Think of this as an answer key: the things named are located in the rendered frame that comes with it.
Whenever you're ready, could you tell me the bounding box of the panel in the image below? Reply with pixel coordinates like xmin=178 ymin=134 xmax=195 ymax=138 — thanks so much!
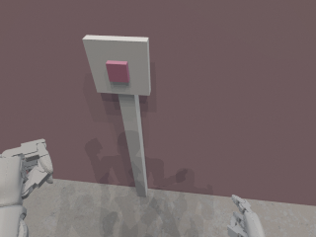
xmin=82 ymin=35 xmax=151 ymax=198

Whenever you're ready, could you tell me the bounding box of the left robot hand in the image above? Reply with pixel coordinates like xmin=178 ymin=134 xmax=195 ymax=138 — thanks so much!
xmin=0 ymin=138 xmax=53 ymax=207

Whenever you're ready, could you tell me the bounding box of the right robot hand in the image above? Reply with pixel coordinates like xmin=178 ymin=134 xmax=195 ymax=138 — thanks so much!
xmin=227 ymin=195 xmax=266 ymax=237

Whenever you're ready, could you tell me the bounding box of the robot left forearm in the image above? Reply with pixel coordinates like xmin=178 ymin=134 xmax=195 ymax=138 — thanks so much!
xmin=0 ymin=204 xmax=30 ymax=237

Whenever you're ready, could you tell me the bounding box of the button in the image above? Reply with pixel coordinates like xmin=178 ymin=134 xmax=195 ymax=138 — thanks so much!
xmin=106 ymin=60 xmax=130 ymax=83

